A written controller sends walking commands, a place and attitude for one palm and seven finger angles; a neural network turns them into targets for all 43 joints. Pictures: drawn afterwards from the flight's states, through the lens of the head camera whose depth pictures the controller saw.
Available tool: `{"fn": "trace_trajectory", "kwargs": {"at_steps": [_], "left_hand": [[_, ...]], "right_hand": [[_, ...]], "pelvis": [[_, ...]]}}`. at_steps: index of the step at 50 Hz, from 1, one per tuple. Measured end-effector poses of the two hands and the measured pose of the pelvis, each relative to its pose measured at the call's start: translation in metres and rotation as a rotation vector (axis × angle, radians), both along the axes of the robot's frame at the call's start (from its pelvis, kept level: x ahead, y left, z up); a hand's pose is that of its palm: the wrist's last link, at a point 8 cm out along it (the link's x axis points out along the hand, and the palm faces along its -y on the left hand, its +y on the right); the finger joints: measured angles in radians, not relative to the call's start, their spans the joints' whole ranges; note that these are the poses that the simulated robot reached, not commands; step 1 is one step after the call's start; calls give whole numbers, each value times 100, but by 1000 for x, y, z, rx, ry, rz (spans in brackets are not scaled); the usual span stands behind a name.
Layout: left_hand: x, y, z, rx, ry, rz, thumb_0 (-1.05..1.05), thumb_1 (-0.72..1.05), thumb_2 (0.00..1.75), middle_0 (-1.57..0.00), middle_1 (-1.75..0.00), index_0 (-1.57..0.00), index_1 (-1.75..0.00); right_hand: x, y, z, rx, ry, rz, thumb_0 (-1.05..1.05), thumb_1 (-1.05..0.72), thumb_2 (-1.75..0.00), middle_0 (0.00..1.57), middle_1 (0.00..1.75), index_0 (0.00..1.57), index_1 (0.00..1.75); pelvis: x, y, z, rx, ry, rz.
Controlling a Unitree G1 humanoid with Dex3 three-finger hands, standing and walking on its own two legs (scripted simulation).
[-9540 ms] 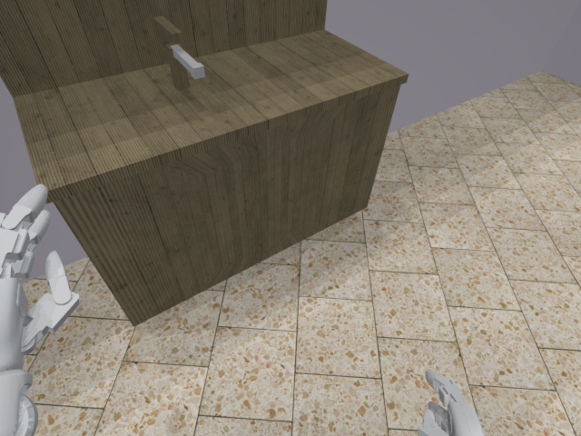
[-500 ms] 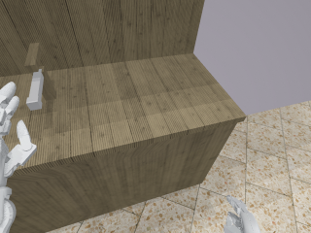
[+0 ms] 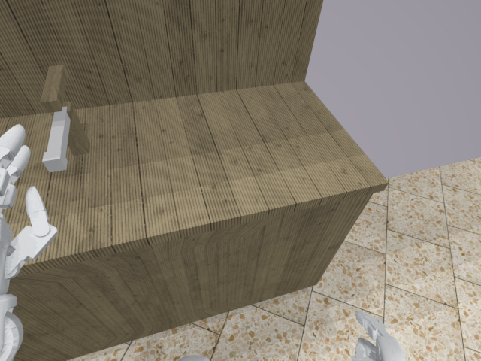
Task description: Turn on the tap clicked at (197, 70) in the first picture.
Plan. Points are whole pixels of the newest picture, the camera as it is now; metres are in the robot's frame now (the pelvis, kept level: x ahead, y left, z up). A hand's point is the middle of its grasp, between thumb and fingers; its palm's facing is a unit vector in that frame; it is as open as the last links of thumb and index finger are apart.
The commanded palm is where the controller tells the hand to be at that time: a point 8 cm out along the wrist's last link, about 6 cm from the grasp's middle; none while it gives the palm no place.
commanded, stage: shuffle to correct the standing spot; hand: left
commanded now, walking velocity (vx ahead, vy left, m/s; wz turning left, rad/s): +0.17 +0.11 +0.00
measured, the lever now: (55, 161) +0.40 +0.37 +0.09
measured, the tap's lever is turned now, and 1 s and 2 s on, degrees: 0 0 0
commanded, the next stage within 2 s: come to a stop and stand still in 0.40 s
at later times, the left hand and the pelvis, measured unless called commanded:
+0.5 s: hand (23, 197) +0.26 +0.30 +0.18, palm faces +0.46 -0.79 -0.40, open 7.4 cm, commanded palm +0.20 +0.33 +0.19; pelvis +0.05 +0.04 +0.01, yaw +1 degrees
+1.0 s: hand (19, 172) +0.30 +0.33 +0.18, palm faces +0.45 -0.83 -0.34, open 7.4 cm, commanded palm +0.24 +0.35 +0.19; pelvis +0.08 +0.07 +0.02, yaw +1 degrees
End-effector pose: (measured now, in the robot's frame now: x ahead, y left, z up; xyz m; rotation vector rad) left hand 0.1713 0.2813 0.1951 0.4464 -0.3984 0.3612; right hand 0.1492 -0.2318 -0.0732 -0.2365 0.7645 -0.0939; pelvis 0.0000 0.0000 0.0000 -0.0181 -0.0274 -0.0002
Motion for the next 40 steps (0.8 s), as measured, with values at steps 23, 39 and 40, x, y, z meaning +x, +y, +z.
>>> {"fn": "trace_trajectory", "kwargs": {"at_steps": [23,39,40], "left_hand": [[34,45,3,37,104,80,1,89,90,-21,-30,-21,-30],[78,63,12,44,32,-5,2,89,90,-21,-30,-21,-30],[77,63,14,37,40,-1,2,89,90,-21,-30,-21,-30]], "right_hand": [[36,42,-8,28,58,15,2,-91,-90,20,30,20,30],[104,98,15,73,-127,48,2,-91,-90,20,30,20,30],[106,100,16,78,-122,52,2,-91,-90,20,30,20,30]], "pelvis": [[44,36,12,43,9,22],[75,63,5,14,-18,18],[78,64,7,6,-13,18]]}}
